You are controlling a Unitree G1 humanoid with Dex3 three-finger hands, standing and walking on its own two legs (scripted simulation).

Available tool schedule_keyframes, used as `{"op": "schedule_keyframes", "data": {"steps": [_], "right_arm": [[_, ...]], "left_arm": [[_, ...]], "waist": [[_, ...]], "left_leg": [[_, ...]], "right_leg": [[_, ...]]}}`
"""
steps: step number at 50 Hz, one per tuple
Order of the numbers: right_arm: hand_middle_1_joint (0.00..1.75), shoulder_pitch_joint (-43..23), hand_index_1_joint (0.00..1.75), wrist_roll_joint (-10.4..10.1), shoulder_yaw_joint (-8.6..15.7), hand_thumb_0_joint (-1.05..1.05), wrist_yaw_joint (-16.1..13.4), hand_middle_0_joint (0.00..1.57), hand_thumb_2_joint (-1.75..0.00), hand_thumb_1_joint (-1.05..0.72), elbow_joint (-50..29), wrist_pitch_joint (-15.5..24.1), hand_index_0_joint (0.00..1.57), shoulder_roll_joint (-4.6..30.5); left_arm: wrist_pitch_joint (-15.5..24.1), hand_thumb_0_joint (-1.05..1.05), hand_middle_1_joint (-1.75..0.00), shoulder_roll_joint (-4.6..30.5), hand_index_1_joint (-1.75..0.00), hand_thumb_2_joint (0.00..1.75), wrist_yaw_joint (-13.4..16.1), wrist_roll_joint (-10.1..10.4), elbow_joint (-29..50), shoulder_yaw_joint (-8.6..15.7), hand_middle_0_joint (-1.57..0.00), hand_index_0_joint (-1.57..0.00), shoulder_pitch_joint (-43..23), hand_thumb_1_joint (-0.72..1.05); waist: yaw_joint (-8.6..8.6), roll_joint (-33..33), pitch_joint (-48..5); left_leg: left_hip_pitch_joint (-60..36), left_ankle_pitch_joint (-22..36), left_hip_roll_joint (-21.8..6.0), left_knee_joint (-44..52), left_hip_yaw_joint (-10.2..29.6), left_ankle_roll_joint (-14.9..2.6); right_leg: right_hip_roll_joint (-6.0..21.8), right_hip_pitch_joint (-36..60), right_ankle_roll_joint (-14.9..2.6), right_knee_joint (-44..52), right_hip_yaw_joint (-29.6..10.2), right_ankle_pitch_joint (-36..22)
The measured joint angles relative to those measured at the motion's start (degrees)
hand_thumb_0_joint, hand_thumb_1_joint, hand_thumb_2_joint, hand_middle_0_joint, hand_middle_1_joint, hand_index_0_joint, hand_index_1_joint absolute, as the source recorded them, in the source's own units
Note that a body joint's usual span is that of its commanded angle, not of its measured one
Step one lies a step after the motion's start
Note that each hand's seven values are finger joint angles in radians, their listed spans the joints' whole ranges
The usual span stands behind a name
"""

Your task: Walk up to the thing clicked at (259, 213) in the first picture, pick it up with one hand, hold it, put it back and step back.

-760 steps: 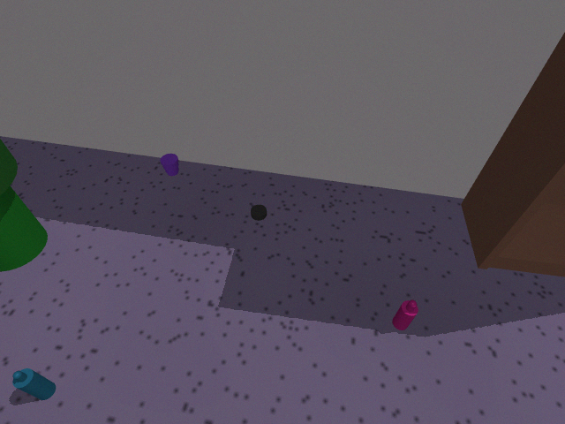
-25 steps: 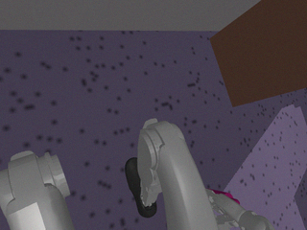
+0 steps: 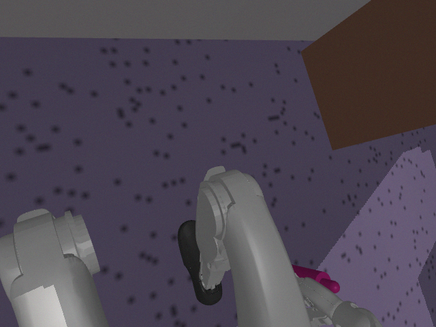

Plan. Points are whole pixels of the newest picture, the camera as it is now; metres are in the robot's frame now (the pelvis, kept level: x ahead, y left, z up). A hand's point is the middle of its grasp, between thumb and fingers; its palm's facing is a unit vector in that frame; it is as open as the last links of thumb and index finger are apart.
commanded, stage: close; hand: left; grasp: from above
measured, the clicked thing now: out of the picture +0.38 +0.31 -0.29
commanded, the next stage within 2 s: settle in 0.56 s
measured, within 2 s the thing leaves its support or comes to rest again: leaves its support in 1.00 s
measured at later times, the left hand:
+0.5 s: hand out of the picture +0.37 +0.31 -0.26, palm faces -0.42 -0.16 -0.89, open 9.5 cm
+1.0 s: hand out of the picture +0.37 +0.32 -0.25, palm faces -0.42 -0.19 -0.89, open 9.4 cm
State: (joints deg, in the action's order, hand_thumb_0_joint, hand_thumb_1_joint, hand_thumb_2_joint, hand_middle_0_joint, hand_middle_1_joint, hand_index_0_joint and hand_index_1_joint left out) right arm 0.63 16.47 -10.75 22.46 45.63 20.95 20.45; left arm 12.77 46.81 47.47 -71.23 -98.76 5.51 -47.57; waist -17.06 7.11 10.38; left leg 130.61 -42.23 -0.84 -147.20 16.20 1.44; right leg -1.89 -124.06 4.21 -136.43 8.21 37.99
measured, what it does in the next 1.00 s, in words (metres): stands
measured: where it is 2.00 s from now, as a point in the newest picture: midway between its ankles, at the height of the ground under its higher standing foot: (151, 303)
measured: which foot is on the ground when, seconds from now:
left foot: down 0.00-1.00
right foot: down 0.00-1.00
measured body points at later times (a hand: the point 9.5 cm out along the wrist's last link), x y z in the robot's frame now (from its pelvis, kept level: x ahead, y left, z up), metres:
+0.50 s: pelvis +0.00 +0.00 +0.00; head +0.25 +0.13 +0.35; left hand +0.39 +0.31 -0.21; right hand +0.08 -0.26 -0.07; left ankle +0.07 +0.13 -0.27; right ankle +0.12 -0.13 -0.27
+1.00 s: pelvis +0.00 +0.00 -0.01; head +0.24 +0.12 +0.35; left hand +0.38 +0.32 -0.20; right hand +0.08 -0.27 -0.07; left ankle +0.07 +0.13 -0.27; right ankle +0.12 -0.13 -0.27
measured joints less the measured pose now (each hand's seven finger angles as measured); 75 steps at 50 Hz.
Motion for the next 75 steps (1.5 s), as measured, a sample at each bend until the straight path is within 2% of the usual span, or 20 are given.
{"op": "schedule_keyframes", "data": {"steps": [6, 12, 22, 34, 41, 48, 50, 54, 58, 61, 67, 75], "right_arm": [[0.30, -0.1, 0.30, 0.2, 0.5, 0.00, -0.2, 0.20, -0.89, -0.89, 0.1, 0.2, 0.20, 1.6], [0.30, 0.2, 0.30, 0.8, 0.9, 0.00, -0.6, 0.20, -0.89, -0.89, 0.6, -0.6, 0.20, 1.5], [0.30, 1.0, 0.30, 0.9, 0.2, 0.00, -0.9, 0.20, -0.89, -0.89, 0.5, -1.5, 0.20, -0.1], [0.30, 0.8, 0.30, 0.9, -0.1, 0.00, -1.0, 0.20, -0.89, -0.89, -0.2, -1.5, 0.20, -0.2], [0.30, 1.3, 0.30, 1.1, 0.2, 0.00, -1.1, 0.20, -0.89, -0.90, -0.3, -1.7, 0.20, 0.2], [0.30, 2.7, 0.30, 1.0, 1.7, 0.00, -0.8, 0.20, -0.90, -0.91, 0.3, -2.4, 0.20, 0.2], [0.30, 3.3, 0.30, 0.8, 2.5, 0.00, -0.7, 0.20, -0.90, -0.91, 0.6, -2.7, 0.20, 0.1], [0.30, 4.1, 0.30, -0.3, 4.0, 0.00, -0.8, 0.20, -0.90, -0.91, 1.1, -3.2, 0.20, -0.2], [0.30, 4.8, 0.30, -2.1, 6.2, 0.00, -1.2, 0.20, -0.90, -0.91, 1.7, -4.3, 0.20, -1.2], [0.30, 4.9, 0.30, -3.7, 7.3, 0.00, -1.7, 0.20, -0.90, -0.91, 1.8, -5.6, 0.20, -1.9], [0.30, 3.3, 0.30, -5.6, 8.5, 0.00, -3.0, 0.20, -0.90, -0.90, 0.6, -7.2, 0.20, -2.5], [0.30, 3.7, 0.30, -7.2, 10.0, 0.00, -5.9, 0.20, -0.90, -0.91, 0.0, -9.7, 0.20, -2.9]], "left_arm": [[0.2, 0.01, -0.78, 0.4, -0.71, 0.50, -1.6, 0.7, -1.0, 1.5, -0.45, -0.54, -1.2, 0.08], [0.9, 0.01, -0.73, 1.0, -0.66, 0.48, -3.3, 0.5, -0.8, 0.8, -0.51, -0.58, -1.4, 0.15], [1.7, 0.01, -0.63, 0.6, -0.56, 0.39, -2.6, 0.2, 0.9, 0.6, -0.58, -0.62, -0.5, 0.19], [1.4, 0.01, -0.54, 0.8, -0.49, 0.32, -2.1, -0.5, -0.2, 1.1, -0.66, -0.69, -0.9, 0.19], [1.1, 0.02, -0.52, 0.7, -0.47, 0.31, -3.1, -0.2, 0.3, 1.9, -0.68, -0.71, -0.9, 0.18], [0.9, 0.01, -0.51, -0.5, -0.46, 0.32, -5.5, -0.3, 3.4, 4.7, -0.71, -0.74, 1.3, 0.16], [0.9, 0.01, -0.50, -1.2, -0.45, 0.32, -6.3, -0.1, 4.9, 4.8, -0.71, -0.74, 2.3, 0.16], [0.8, 0.01, -0.50, -2.7, -0.45, 0.33, -8.0, 0.8, 8.7, 3.6, -0.72, -0.75, 3.9, 0.15], [0.1, 0.01, -0.49, -5.9, -0.45, 0.34, -9.4, 1.9, 14.4, 1.3, -0.72, -0.75, 5.8, 0.14], [-1.2, 0.01, -0.49, -8.6, -0.45, 0.34, -10.1, 2.0, 16.7, 0.5, -0.73, -0.75, 6.5, 0.14], [-3.5, 0.00, -0.48, -11.2, -0.45, 0.33, -13.2, 1.9, 15.3, -1.2, -0.73, -0.75, 4.5, 0.14], [-3.0, 0.00, -0.47, -13.1, -0.45, 0.34, -17.9, 2.1, 18.0, -1.7, -0.74, -0.76, 3.7, 0.13]], "waist": [[-0.54, 0.0, -0.5], [-0.66, -0.4, -1.0], [0.01, -0.6, -0.9], [-0.36, -0.6, -1.2], [-0.50, -0.8, -1.8], [0.32, -1.8, -2.9], [0.85, -2.2, -3.5], [2.17, -3.1, -4.9], [4.04, -4.5, -8.0], [5.16, -5.6, -11.1], [6.01, -6.9, -13.5], [7.17, -7.7, -15.0]], "left_leg": [[0.4, 0.4, 0.3, -0.1, -0.1, 0.01], [0.8, 0.6, 0.3, -0.3, -0.2, -0.11], [0.8, 0.4, 0.1, 0.0, -0.4, -0.29], [0.9, 0.3, 0.1, -0.2, -0.5, -0.43], [1.3, 0.6, 0.3, -0.2, -0.6, -0.38], [2.1, 0.7, 0.5, -0.4, -0.8, -0.25], [2.2, 0.7, 0.6, -0.4, -1.1, -0.20], [2.5, 0.8, 0.6, 0.0, -1.8, -0.22], [2.9, 0.7, 0.4, 1.3, -2.8, -0.22], [3.0, 0.7, 0.2, 2.9, -3.8, -0.30], [2.2, 1.6, 0.0, 5.6, -5.6, -0.49], [1.3, 2.6, 0.2, 8.2, -7.1, -0.15]], "right_leg": [[0.2, -0.2, -0.12, -0.3, 0.0, -0.1], [0.2, -0.7, -0.19, -0.5, -0.2, -0.2], [0.1, -0.7, -0.21, -0.1, -0.3, -0.1], [0.1, -0.8, -0.03, -0.3, -0.4, -0.1], [0.2, -1.1, -0.27, -0.4, -0.4, -0.1], [0.4, -1.9, -0.47, -0.9, -0.6, 0.0], [0.5, -2.2, -0.53, -1.2, -0.9, 0.2], [0.8, -2.7, -0.45, -1.4, -1.5, 0.4], [1.0, -3.5, -0.82, -0.7, -2.1, 0.7], [1.2, -4.0, -1.03, 0.2, -2.8, 0.9], [1.5, -4.0, -1.05, 1.6, -4.2, 0.4], [2.1, -3.8, -1.39, 2.8, -5.2, 0.1]]}}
